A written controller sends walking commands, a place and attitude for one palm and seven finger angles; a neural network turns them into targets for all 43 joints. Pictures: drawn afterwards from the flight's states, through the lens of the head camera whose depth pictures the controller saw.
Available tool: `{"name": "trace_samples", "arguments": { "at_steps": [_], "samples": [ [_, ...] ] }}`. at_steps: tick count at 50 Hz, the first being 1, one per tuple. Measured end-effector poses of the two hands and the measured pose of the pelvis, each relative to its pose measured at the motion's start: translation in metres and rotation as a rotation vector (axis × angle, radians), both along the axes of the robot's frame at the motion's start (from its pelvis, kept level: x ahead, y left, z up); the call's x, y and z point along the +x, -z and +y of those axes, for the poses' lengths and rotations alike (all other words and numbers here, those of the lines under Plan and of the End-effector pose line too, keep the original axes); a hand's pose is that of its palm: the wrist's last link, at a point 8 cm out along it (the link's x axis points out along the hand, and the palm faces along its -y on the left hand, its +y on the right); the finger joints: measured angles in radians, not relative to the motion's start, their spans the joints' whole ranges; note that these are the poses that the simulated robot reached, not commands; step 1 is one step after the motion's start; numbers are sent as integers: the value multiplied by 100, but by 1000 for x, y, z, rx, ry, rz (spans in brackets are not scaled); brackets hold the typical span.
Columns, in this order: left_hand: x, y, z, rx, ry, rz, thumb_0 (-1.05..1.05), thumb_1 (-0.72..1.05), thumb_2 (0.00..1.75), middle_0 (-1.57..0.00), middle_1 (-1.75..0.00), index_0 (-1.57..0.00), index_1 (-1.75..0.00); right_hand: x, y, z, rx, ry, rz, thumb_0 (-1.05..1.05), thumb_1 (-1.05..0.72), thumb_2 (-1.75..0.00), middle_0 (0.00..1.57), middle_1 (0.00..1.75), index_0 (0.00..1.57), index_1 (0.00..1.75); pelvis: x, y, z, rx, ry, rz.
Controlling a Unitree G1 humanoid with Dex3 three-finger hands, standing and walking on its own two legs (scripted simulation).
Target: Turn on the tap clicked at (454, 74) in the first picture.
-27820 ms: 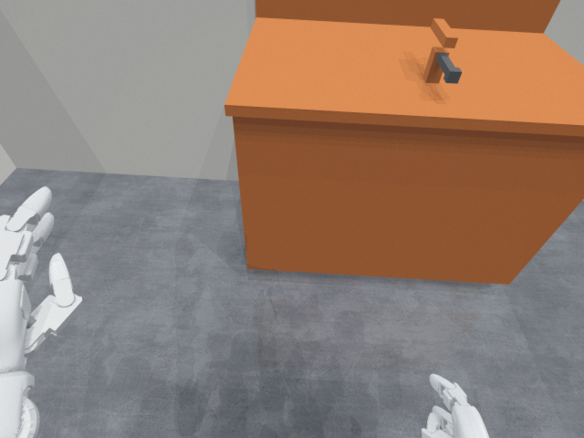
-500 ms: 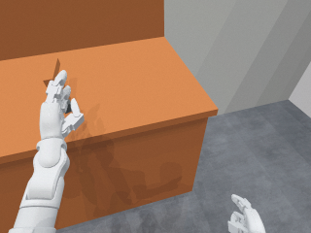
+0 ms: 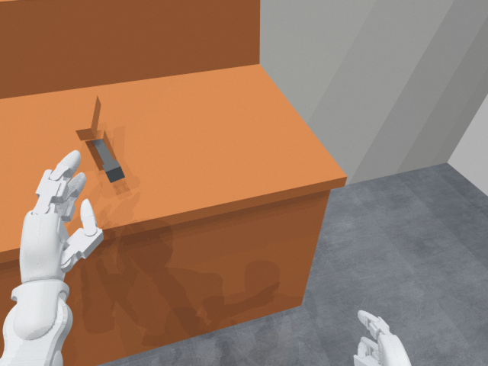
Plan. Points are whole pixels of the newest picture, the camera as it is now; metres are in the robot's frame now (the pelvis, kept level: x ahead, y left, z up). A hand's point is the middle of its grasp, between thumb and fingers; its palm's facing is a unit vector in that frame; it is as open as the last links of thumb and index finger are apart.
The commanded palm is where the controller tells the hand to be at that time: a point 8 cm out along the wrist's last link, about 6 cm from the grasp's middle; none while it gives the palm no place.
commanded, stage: draw the hand back beside the body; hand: left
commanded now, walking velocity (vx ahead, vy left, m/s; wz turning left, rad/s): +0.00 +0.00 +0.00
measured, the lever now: (113, 171) +0.40 +0.31 +0.11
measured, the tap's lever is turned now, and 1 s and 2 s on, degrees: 19 19 19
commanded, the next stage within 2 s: step back with the hand held close in 0.42 s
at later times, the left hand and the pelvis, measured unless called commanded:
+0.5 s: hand (87, 252) +0.20 +0.23 +0.16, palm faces +0.43 -0.85 -0.30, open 7.4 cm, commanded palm +0.15 +0.27 +0.17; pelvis +0.00 -0.01 +0.00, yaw +0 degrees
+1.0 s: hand (73, 265) +0.19 +0.25 +0.14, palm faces +0.36 -0.80 -0.49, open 7.4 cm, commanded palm +0.13 +0.29 +0.17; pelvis -0.03 +0.01 -0.01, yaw -1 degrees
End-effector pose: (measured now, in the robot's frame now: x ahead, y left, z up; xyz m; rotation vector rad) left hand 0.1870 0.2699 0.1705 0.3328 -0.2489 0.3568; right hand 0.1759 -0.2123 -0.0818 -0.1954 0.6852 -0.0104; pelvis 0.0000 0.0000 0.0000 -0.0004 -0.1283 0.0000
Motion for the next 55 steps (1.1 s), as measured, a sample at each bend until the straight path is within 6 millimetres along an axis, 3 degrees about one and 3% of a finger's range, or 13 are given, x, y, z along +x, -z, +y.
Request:
{"name": "trace_samples", "arguments": {
  "at_steps": [12,29,43,55],
  "samples": [
    [-34,1,8,41,-65,32,2,89,89,-20,-30,-20,-30,12,-6,2,-4,-23,-51,2,-90,-90,20,30,20,30,2,1,-2,-3,-7,-3],
    [-29,2,-1,39,-62,30,2,89,89,-21,-30,-20,-30,9,-4,-2,12,-18,-58,2,-90,-90,20,30,20,30,-1,3,-10,-1,-7,2],
    [-23,8,3,156,-9,121,2,89,89,-21,-30,-21,-30,-37,11,-37,-65,147,64,2,-90,-90,20,30,20,30,-13,9,2,2,8,117],
    [-55,7,23,200,-49,96,2,89,89,-21,-30,-21,-30,-69,22,-17,-64,140,90,2,-90,-90,20,30,20,30,-44,19,17,2,13,126]
  ]
}}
